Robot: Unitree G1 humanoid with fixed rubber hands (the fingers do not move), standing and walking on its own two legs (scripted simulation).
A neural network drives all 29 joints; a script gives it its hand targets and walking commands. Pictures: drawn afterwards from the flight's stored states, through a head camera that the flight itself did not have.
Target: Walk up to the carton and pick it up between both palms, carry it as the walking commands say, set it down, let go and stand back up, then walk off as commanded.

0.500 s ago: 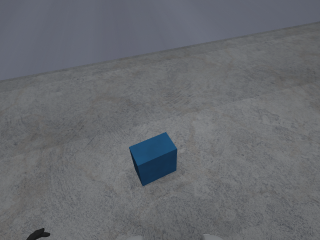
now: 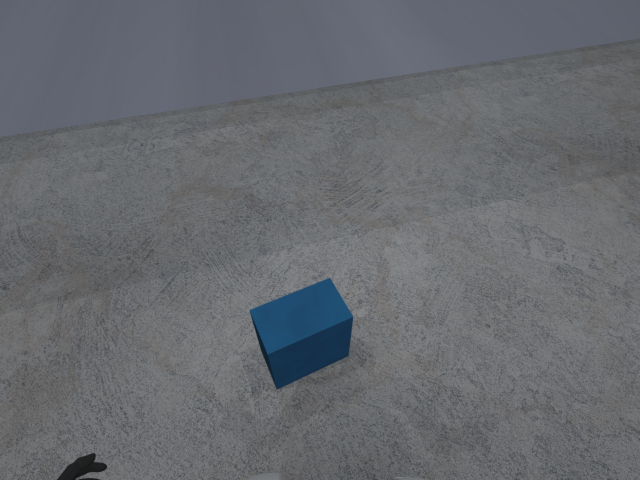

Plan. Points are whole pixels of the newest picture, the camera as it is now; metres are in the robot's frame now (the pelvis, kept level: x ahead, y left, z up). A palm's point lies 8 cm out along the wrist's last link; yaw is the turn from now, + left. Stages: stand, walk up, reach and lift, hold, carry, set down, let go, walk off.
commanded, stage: walk up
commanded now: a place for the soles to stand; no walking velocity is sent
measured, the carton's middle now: (302, 334) +0.61 +0.07 -0.62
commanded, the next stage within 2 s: none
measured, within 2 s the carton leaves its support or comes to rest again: neither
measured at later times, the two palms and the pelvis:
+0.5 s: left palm (84, 448) +0.19 +0.33 -0.09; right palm (569, 422) +0.20 -0.30 -0.08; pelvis +0.09 +0.02 +0.00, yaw -1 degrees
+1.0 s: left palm (97, 429) +0.21 +0.32 -0.08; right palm (570, 399) +0.23 -0.31 -0.06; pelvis +0.10 +0.01 +0.03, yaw -1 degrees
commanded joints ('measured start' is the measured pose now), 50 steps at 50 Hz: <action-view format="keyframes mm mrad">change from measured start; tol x16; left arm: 1 89 234 52 -38 -22 -8 9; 7 -25 167 7 -50 -26 29 41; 12 177 113 2 61 -37 20 37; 17 -79 177 -17 18 -17 9 40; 50 -271 90 -50 264 -27 46 25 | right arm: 1 -56 -150 -33 -73 29 -37 5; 5 190 -253 -72 9 -5 -51 -21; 12 -211 -173 -25 -65 15 -10 -38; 50 -418 -89 31 240 10 18 -27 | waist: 1 65 -126 10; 4 -67 -29 -76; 5 -83 231 -100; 16 11 -92 -32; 21 59 86 -54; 50 48 -33 -37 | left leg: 1 -65 1 3 -167 -21 7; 4 328 -30 15 -433 200 18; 6 420 342 -545 -596 516 144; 9 260 281 -268 -451 681 216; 12 3 190 -114 -416 362 131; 15 74 8 1 -247 201 13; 20 161 84 -107 -457 47 41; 25 168 87 -56 -398 449 26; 50 302 77 -27 -628 270 -5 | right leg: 1 116 -262 330 -274 294 -248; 4 -60 -133 97 58 332 -153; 7 -228 -22 150 326 -253 -39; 12 134 -26 20 -34 -13 -55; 15 36 -158 316 -206 149 -119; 20 -45 -92 176 -131 12 -66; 25 161 -97 147 -94 361 -61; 50 173 -124 165 -376 181 -31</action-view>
